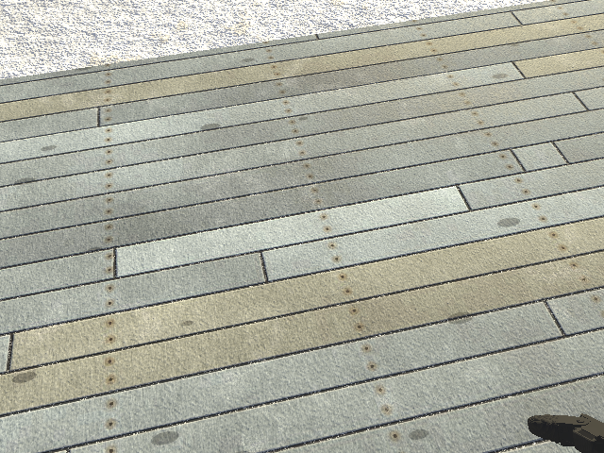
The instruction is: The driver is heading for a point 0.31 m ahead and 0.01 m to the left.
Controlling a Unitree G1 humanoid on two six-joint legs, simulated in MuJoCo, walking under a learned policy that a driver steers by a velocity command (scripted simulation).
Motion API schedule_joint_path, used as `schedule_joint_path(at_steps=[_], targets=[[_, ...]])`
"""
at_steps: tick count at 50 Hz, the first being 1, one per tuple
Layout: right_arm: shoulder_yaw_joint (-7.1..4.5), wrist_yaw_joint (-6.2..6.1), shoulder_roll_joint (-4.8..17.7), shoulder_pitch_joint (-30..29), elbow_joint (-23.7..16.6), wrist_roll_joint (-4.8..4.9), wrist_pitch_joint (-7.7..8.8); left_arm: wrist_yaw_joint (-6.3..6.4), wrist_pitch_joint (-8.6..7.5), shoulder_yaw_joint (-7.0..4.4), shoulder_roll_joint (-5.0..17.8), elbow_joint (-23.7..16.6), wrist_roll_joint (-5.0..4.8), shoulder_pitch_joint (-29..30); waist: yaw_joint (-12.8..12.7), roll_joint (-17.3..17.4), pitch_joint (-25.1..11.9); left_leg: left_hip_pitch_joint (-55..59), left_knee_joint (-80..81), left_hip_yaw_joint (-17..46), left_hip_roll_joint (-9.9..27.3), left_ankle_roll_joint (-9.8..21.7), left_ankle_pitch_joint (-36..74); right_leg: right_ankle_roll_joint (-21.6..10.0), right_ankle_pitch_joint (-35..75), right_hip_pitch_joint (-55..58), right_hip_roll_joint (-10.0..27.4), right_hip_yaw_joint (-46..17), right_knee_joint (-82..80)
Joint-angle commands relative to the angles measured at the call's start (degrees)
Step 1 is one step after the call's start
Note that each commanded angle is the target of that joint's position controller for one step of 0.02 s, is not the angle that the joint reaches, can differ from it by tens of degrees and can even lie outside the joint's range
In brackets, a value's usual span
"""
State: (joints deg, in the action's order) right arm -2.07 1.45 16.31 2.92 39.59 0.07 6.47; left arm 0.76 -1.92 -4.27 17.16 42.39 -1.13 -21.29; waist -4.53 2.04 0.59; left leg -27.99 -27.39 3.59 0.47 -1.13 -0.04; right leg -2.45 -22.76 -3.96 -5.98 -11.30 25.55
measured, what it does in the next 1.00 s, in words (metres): walks ahead: left foot, then right foot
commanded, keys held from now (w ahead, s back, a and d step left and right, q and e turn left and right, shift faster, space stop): w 0.12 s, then no key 0.88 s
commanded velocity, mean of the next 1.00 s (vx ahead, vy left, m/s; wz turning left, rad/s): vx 0.18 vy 0.00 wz -0.08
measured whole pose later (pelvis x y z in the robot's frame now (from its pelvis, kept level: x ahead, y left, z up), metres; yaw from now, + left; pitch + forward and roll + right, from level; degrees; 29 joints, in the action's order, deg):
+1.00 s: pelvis +0.27 +0.02 +0.00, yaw -3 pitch -1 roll +0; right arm -1.0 -1.4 13.4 12.6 56.0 -0.4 0.6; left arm 1.3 0.4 -2.8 13.5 52.4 0.2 -8.8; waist 0.4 -0.2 2.0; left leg -9.0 -29.7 0.3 0.9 -0.8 -19.5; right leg 0.7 -12.5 -15.7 -0.2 -1.5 29.4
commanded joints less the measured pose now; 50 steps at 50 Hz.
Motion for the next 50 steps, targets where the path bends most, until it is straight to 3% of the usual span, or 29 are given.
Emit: schedule_joint_path(at_steps=[1,2,3,4,5,7,9,11,14,18,20,22,23,24,25,26,28,30,32,33,34,35,36,37,38,42,50], targets=[[-3.82,-0.57,10.1,10.4,-1.4,-1.03,1.49,-0.19,-0.59,-0.50,4.0,-3.3,0.76,1.2,8.1,-6.2,-8.8,22.3,0.8,3.1,5.2,5.8,-3.1,-4.9,23.7,-6.2,10.1,-6.3,12.2],[-5.21,-0.74,15.4,17.4,-0.1,-1.80,1.20,-0.23,-1.12,0.66,0.7,-3.8,0.13,-6.1,7.4,6.7,-17.6,43.1,1.6,23.1,17.2,14.6,-8.9,-0.5,9.4,-23.0,2.5,0.5,31.8],[-5.38,0.04,14.1,21.6,2.6,-0.08,0.50,-0.13,-1.60,0.79,2.2,-3.6,-0.88,-7.8,8.0,16.2,-18.5,47.4,10.1,42.0,22.7,18.8,-27.0,1.0,-10.7,-36.0,1.0,2.0,43.5],[-4.01,0.06,9.5,19.0,1.8,0.77,0.39,-0.10,-1.67,-0.43,7.4,-3.7,-1.31,-2.1,9.4,8.0,-10.0,41.2,12.2,38.6,21.0,16.2,-35.1,0.7,-7.2,-40.8,4.0,0.0,47.9],[-3.21,-0.06,7.5,15.5,1.2,0.33,-0.09,-0.03,-1.54,-0.59,8.0,-4.9,-0.59,3.8,9.2,3.0,-4.3,34.1,12.5,30.0,18.3,13.7,-30.7,0.4,-2.9,-40.9,6.2,2.4,47.5],[-2.16,-0.19,5.3,11.1,1.2,-0.68,-0.32,-0.30,-1.69,-0.55,6.3,-5.9,0.67,6.8,6.4,2.5,1.0,23.5,14.6,20.5,14.5,13.4,-15.2,0.9,2.9,-37.3,9.8,4.2,41.2],[-1.84,-0.22,5.1,10.2,1.7,-1.03,-0.22,-0.33,-1.51,-0.21,3.8,-5.2,1.04,4.7,4.4,3.3,-0.5,19.5,14.5,13.4,12.3,13.4,6.5,2.3,3.1,-31.2,10.2,6.3,36.8],[-2.14,-0.47,6.4,9.9,2.8,-0.69,-0.12,-0.14,-1.29,0.51,2.0,-5.5,1.29,5.5,4.0,3.7,-1.2,18.1,13.5,7.6,12.0,14.6,24.8,4.0,4.0,-28.8,10.0,7.9,29.5],[-2.52,-1.11,8.2,10.3,4.3,0.01,-1.23,-0.31,-1.19,1.20,0.5,-5.3,1.42,8.4,5.0,3.8,-4.0,17.9,12.9,1.1,9.3,12.6,29.6,4.4,15.3,-23.0,8.6,9.9,17.9],[-2.29,-1.47,8.4,13.2,6.8,0.44,-2.51,-0.92,-1.06,0.88,1.5,-6.3,1.16,13.7,6.8,3.6,-4.4,20.8,10.9,1.3,10.0,11.6,23.8,3.5,22.0,-19.3,7.0,9.4,8.9],[-2.28,-1.56,8.7,12.5,7.4,0.80,-3.00,-1.16,-1.22,0.47,2.5,-6.6,1.47,14.5,6.1,3.6,-4.0,21.8,8.2,2.6,10.7,10.8,20.8,2.1,21.0,-17.5,6.6,9.2,5.1],[-1.80,-1.62,7.5,12.4,8.1,1.05,-3.20,-0.94,-1.44,-0.24,3.8,-5.3,2.13,11.3,4.0,1.7,-4.8,20.7,2.8,2.5,8.1,8.0,15.8,-0.2,29.4,-9.2,6.4,9.4,-3.0],[-1.15,-1.59,5.9,14.0,7.9,-0.23,-2.68,-0.34,-1.45,-0.96,7.2,-5.3,2.74,9.2,4.1,-2.2,-8.3,17.1,-2.7,0.7,5.2,5.1,9.2,-2.6,49.7,-0.6,12.4,4.2,-1.1],[0.05,-1.26,2.5,20.8,8.7,-1.25,-2.13,0.15,-0.74,-0.96,8.4,-5.4,3.31,8.3,6.7,-10.5,-14.4,7.8,-10.5,-1.3,1.4,1.8,-10.6,-10.1,64.7,12.6,21.6,-4.2,3.7],[0.55,-1.41,2.2,20.0,9.5,-0.83,-2.85,0.10,0.13,0.32,2.7,-4.7,2.62,7.4,4.5,-13.2,-17.6,6.3,-15.9,-1.0,0.8,-0.4,-29.7,-14.5,59.3,11.9,25.3,-9.3,1.8],[-0.06,-1.48,4.6,16.8,8.6,-0.19,-3.83,-0.38,0.45,1.26,0.7,-4.2,2.14,8.1,3.9,-11.9,-14.2,4.1,-18.8,0.1,1.4,-1.4,-37.6,-14.2,49.6,7.8,24.4,-10.6,-1.0],[-0.64,-2.38,5.3,14.4,8.5,-0.11,-6.21,-0.94,0.67,0.93,2.9,-3.8,2.08,12.3,4.9,-9.1,-8.5,3.4,-19.8,0.2,2.6,-2.5,-35.4,-11.2,33.3,-0.7,22.4,-9.2,-5.0],[-0.81,-3.10,4.9,15.2,9.3,-0.46,-7.65,-0.72,0.78,0.40,4.6,-4.1,2.35,17.9,7.3,-10.1,-5.9,9.9,-14.6,-0.3,3.2,-2.9,-27.6,-8.9,24.8,-10.2,19.5,-5.4,-7.8],[-0.35,-2.97,2.5,17.9,11.5,-0.83,-7.58,-0.54,1.24,0.62,3.4,-3.6,2.32,20.3,9.2,-9.9,-6.2,18.6,-5.5,-3.0,1.6,-2.3,-14.5,-6.4,18.9,-15.3,15.4,0.4,-7.4],[-0.29,-2.76,2.3,17.5,11.9,-1.27,-7.50,-0.51,1.31,0.86,2.3,-2.8,1.97,19.2,8.9,-9.4,-6.3,21.0,-2.0,-3.5,1.0,-1.8,-9.9,-4.8,12.9,-15.8,13.6,2.1,-7.0],[-0.40,-2.66,3.4,15.8,11.3,-1.98,-7.49,-0.57,1.23,1.14,1.3,-1.6,1.82,17.3,7.9,-7.8,-5.0,21.3,0.4,-2.0,2.4,-0.9,-7.5,-2.3,5.4,-16.6,12.0,3.1,-6.7],[-0.60,-2.88,5.4,13.8,10.1,-1.79,-7.51,-0.65,1.26,1.23,1.2,-0.9,2.14,16.2,6.2,-5.1,-2.3,18.4,3.1,0.1,4.8,0.6,-11.2,-0.4,-1.2,-16.6,10.2,4.0,-6.1],[-1.32,-3.07,7.8,11.7,10.7,-0.94,-7.50,-0.55,1.30,1.05,1.2,-0.8,2.12,15.6,4.2,0.7,0.9,11.4,3.3,-0.2,4.1,2.3,-20.6,1.0,0.5,-13.6,7.7,6.4,-5.2],[-0.98,-3.00,5.9,10.4,10.5,-0.90,-6.97,-0.20,1.23,1.00,1.9,-0.3,2.22,16.7,5.0,1.3,1.5,8.0,5.0,0.1,3.7,2.4,-22.8,1.5,4.7,-9.8,7.5,7.1,-2.4],[-0.59,-3.12,4.6,9.9,10.9,-1.16,-6.47,0.11,1.19,0.73,2.1,0.2,1.99,16.3,4.6,1.3,1.1,8.1,5.6,0.0,3.7,1.9,-21.7,1.0,7.2,-9.0,7.7,7.0,-1.5],[-0.49,-2.96,4.3,11.1,12.6,-0.67,-4.97,0.44,1.10,0.61,1.4,3.0,1.71,14.7,5.1,0.2,-1.7,12.5,3.8,-0.8,3.2,1.0,-11.2,0.4,20.9,-6.4,7.7,7.7,1.3],[-0.22,-3.06,4.0,11.5,15.2,-0.35,-5.53,0.81,1.91,0.26,2.0,8.2,1.21,13.8,5.3,-1.7,-1.7,14.7,3.5,-1.5,2.5,1.5,-5.5,0.9,26.3,-4.3,7.8,8.0,1.9]])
